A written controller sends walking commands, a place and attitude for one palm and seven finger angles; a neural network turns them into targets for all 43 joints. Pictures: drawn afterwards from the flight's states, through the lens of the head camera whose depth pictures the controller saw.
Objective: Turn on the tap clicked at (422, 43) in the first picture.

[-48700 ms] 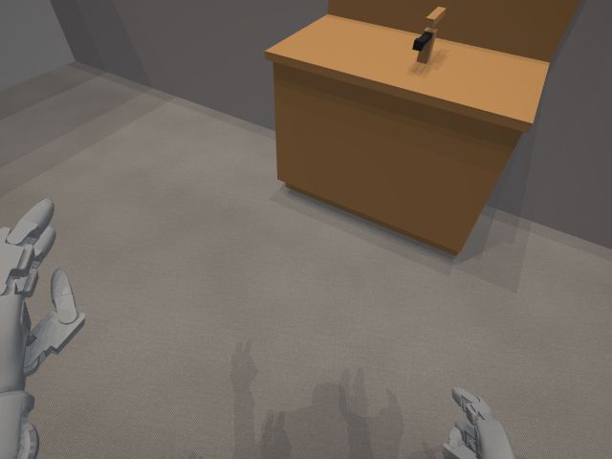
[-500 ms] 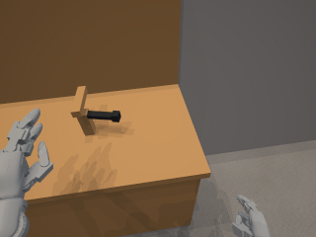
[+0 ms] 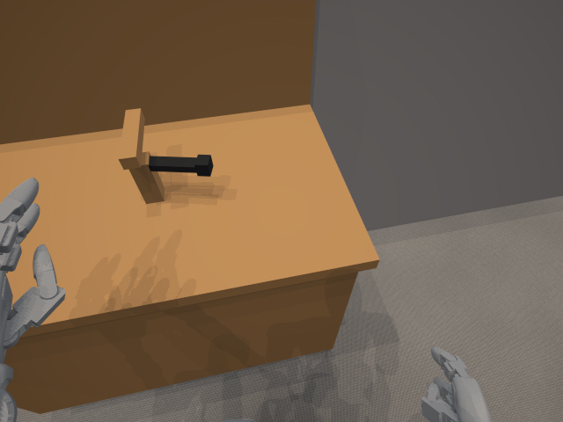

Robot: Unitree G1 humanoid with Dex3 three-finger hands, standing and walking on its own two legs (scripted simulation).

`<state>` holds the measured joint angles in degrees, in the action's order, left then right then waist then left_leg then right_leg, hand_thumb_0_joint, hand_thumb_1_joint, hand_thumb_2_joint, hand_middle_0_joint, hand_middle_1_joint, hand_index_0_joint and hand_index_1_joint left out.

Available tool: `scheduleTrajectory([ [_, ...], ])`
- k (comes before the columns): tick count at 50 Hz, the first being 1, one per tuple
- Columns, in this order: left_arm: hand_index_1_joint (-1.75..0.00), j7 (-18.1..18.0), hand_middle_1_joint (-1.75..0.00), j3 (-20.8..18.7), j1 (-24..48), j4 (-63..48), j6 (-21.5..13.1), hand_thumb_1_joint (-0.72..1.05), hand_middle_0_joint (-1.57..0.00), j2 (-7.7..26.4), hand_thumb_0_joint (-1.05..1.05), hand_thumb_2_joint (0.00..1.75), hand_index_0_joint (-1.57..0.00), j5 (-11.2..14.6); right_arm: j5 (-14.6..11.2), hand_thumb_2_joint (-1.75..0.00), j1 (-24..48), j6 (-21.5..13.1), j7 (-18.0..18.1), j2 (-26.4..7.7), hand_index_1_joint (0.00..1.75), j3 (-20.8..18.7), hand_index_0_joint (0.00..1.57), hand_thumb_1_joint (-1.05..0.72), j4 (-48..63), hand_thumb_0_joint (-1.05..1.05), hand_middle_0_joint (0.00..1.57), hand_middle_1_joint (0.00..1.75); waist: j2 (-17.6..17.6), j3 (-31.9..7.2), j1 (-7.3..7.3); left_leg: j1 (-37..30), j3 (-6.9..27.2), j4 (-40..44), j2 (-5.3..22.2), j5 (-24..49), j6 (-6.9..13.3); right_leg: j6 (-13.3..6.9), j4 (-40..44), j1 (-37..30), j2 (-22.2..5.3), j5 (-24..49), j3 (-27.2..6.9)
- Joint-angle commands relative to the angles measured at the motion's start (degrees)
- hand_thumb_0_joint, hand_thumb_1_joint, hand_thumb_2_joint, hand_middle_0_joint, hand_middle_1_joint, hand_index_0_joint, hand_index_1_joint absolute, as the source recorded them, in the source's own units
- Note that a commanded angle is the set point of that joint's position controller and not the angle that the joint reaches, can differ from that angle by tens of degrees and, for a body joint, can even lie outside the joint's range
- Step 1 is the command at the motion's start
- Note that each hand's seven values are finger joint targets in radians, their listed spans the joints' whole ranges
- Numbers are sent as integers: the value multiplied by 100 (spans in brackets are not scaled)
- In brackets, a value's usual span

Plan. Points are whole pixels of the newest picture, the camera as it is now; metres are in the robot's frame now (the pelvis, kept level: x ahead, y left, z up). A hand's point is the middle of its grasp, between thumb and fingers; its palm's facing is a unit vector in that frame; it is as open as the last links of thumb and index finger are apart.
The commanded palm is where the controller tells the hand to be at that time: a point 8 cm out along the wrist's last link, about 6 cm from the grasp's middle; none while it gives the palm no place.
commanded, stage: step back with the hand held close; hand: left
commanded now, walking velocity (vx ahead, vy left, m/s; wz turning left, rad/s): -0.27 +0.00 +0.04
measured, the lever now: (204, 165) +0.52 +0.19 +0.04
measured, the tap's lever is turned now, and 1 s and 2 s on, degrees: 75 75 75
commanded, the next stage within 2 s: stop stepping back and stand still in 1.00 s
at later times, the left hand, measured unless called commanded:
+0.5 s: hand (48, 322) +0.18 +0.24 +0.16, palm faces +0.41 -0.81 -0.41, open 7.4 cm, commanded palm +0.12 +0.28 +0.18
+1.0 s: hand out of the picture +0.08 +0.21 +0.17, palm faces +0.32 -0.87 -0.37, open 7.4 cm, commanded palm +0.03 +0.27 +0.18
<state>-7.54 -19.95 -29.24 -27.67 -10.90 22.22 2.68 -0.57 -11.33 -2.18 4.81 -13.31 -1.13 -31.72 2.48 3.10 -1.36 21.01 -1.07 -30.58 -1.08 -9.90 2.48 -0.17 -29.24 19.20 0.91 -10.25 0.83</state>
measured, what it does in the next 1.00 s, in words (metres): walks backwards: right foot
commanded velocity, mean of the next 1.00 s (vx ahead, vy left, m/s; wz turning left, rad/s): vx -0.37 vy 0.00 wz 0.01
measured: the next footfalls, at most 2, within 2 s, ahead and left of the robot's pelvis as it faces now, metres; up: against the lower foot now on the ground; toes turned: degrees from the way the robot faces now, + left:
right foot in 0.86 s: -0.06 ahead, -0.13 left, +0.00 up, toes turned +3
left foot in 1.10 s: -0.07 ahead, +0.13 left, +0.00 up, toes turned +1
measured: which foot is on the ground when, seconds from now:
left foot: down 0.00-0.90, up 0.92-1.00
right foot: down 0.00-0.64, up 0.66-0.84, down 0.86-1.00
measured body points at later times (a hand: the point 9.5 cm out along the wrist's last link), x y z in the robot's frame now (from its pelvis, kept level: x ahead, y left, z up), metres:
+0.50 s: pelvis -0.03 +0.00 -0.01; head +0.00 +0.00 +0.44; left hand +0.15 +0.28 +0.18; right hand +0.14 -0.24 -0.10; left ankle +0.06 +0.09 -0.73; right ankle +0.06 -0.12 -0.73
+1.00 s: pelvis -0.13 -0.01 +0.00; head -0.11 +0.00 +0.45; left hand +0.06 +0.26 +0.19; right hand +0.05 -0.23 -0.08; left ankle -0.06 +0.11 -0.70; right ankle -0.10 -0.13 -0.73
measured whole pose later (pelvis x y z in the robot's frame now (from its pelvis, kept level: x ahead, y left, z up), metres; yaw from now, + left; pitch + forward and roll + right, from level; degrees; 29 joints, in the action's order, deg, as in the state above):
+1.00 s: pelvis -0.13 -0.01 +0.00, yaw +0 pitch +1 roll +0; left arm -7.0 -16.8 -28.3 -31.9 -11.3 20.8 2.6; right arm 0.6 -8.9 -4.1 3.2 -9.2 0.2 -35.5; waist -1.0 1.5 -0.6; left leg 30.5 0.7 -48.2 0.0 -21.8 -1.5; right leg 0.1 -29.2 18.0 1.1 -12.2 -2.7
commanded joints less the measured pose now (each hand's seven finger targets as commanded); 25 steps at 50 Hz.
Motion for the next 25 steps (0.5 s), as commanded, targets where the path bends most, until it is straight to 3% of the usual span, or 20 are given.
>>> scheduleTrajectory([
  [1, -30, -140, -30, -560, 380, -1165, -377, 90, -20, 792, 0, 90, -20, -26, 7, -90, 540, -366, 50, -705, 30, -218, 20, -90, 855, 0, 20, 30, 123, -739, 37, 694, 1122, 1174, 834, -2100, 201, 4, 171, -756, -264, -552, -501],
  [4, -30, -183, -30, -571, 519, -1243, -389, 90, -20, 840, 0, 90, -20, -49, 22, -90, 503, -396, 40, -692, 30, -215, 20, -90, 825, 0, 20, 30, -124, -686, 55, 676, 1006, 830, 714, -2129, 160, -80, 417, -476, -432, -873, -694],
  [5, -30, -210, -30, -701, 545, -1323, -382, 90, -20, 1018, 0, 90, -20, -52, 35, -90, 505, -399, 43, -719, 30, -227, 20, -90, 786, 0, 20, 30, -126, -718, 71, 545, 1017, 751, 691, -2073, 134, -134, 490, -337, -485, -948, -778],
  [6, -30, -208, -30, -556, 521, -1375, -388, 90, -20, 824, 0, 90, -20, -39, 32, -90, 473, -394, 36, -644, 30, -201, 20, -90, 754, 0, 20, 30, -132, -817, 88, 425, 989, 670, 681, -1961, 123, -152, 478, -300, -530, -888, -749],
  [9, -30, -259, -30, -616, 474, -1482, -407, 90, -20, 886, 0, 90, -20, -22, 40, -90, 478, -413, 20, -651, 30, -188, 20, -90, 751, 0, 20, 30, -67, -847, 99, 379, 1015, 578, 669, -1862, 99, -192, 440, -186, -583, -816, -787],
  [10, -30, -282, -30, -784, 403, -1498, -399, 90, -20, 1054, 0, 90, -20, -23, 65, -90, 486, -409, 30, -686, 30, -200, 20, -90, 724, 0, 20, 30, 105, -882, 101, 422, 1080, 721, 722, -1865, 100, -183, 373, -262, -540, -789, -756],
  [11, -30, -274, -30, -645, 385, -1504, -403, 90, -20, 851, 0, 90, -20, -16, 56, -90, 481, -401, 31, -624, 30, -174, 20, -90, 724, 0, 20, 30, 142, -888, 109, 508, 1131, 833, 771, -1911, 108, -140, 253, -356, -461, -764, -614],
  [15, -30, -285, -30, -872, 344, -1473, -478, 90, -20, 1001, 0, 90, -20, -96, 89, -90, 555, -422, 45, -706, 30, -199, 20, -90, 740, 0, 20, 30, 630, -768, 83, 1406, 1472, 1388, 1063, -2620, 278, -3, -335, -1006, -123, -559, -443],
  [16, -30, -256, -30, -755, 341, -1438, -490, 90, -20, 810, 0, 90, -20, -107, 88, -90, 509, -409, 43, -646, 30, -189, 20, -90, 719, 0, 20, 30, 592, -860, 83, 1535, 1514, 1456, 1136, -2596, 306, 22, -561, -1228, -61, -352, -365],
  [18, -30, -233, -30, -760, 363, -1307, -503, 90, -20, 819, 0, 90, -20, -124, 79, -90, 529, -404, 37, -641, 30, -212, 20, -90, 739, 0, 20, 30, 357, -789, 68, 1686, 1378, 1223, 1090, -2555, 322, 14, -551, -1216, -121, -221, -498],
  [20, -30, -230, -30, -816, 384, -1336, -503, 90, -20, 932, 0, 90, -20, -118, 87, -90, 471, -390, 15, -636, 30, -234, 20, -90, 713, 0, 20, 30, 27, -810, 97, 1483, 1091, 688, 829, -2401, 215, -131, -67, -868, -437, -303, -919],
  [22, -30, -257, -30, -627, 383, -1385, -478, 90, -20, 844, 0, 90, -20, -44, 73, -90, 376, -357, -43, -535, 30, -238, 20, -90, 640, 0, 20, 30, -699, -912, 132, 765, 739, -254, 482, -1778, -29, -483, 653, -113, -1113, -421, -1556],
  [24, -30, -327, -30, -574, 360, -1540, -440, 90, -20, 931, 0, 90, -20, 12, 58, -90, 264, -329, -109, -453, 30, -248, 20, -90, 538, 0, 20, 30, -1140, -1191, 191, 26, 367, -1456, 167, -1178, -236, -880, 1059, 297, -1890, 171, -1949],
  [25, -30, -356, -30, -680, 333, -1629, -420, 90, -20, 1052, 0, 90, -20, 21, 79, -90, 248, -300, -140, -470, 30, -256, 20, -90, 495, 0, 20, 30, -1032, -1334, 218, -103, 384, -1655, 124, -1007, -274, -1002, 979, 226, -2022, 905, -1901],
])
